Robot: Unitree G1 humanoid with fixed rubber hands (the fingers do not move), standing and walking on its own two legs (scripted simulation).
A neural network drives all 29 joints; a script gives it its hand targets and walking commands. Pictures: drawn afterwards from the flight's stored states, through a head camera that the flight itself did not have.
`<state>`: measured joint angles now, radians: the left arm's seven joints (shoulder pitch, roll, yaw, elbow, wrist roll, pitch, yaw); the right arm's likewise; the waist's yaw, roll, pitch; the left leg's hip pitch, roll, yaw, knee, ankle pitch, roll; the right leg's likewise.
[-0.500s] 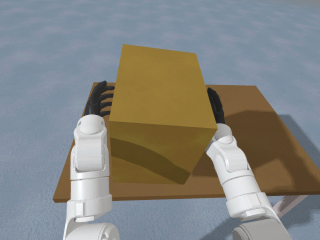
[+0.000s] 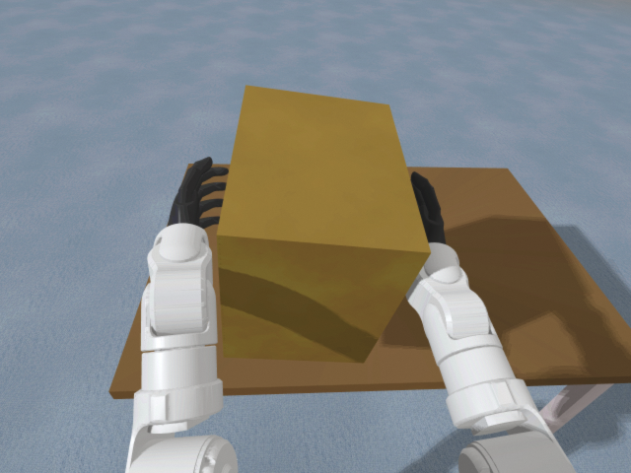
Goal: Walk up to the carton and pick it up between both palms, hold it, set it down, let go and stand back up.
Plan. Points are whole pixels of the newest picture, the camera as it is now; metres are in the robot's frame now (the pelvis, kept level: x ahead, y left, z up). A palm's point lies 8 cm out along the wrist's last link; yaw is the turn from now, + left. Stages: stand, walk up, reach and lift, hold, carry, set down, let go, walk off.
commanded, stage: hold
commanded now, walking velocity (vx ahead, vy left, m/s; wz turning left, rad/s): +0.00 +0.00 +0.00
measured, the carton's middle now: (307, 229) +0.40 +0.00 +0.14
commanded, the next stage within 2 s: none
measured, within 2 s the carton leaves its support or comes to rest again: neither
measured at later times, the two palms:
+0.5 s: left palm (191, 226) +0.36 +0.14 +0.18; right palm (425, 239) +0.35 -0.14 +0.16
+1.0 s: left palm (190, 227) +0.35 +0.14 +0.19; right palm (426, 240) +0.35 -0.14 +0.16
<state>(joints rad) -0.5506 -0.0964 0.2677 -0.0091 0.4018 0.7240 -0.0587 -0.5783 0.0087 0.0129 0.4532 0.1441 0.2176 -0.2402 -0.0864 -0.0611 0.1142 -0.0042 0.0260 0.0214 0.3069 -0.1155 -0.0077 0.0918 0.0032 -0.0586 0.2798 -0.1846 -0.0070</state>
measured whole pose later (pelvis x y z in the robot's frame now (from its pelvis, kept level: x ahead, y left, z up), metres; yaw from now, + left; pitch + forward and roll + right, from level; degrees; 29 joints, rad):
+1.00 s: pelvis +0.00 +0.00 +0.00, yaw +0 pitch -11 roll +0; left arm -0.53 -0.10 0.25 -0.04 0.40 0.73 -0.05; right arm -0.56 0.00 0.03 0.44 0.16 0.21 -0.24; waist -0.09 -0.06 0.12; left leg 0.00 0.03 0.02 0.31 -0.12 -0.01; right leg 0.10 0.00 -0.06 0.28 -0.19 -0.01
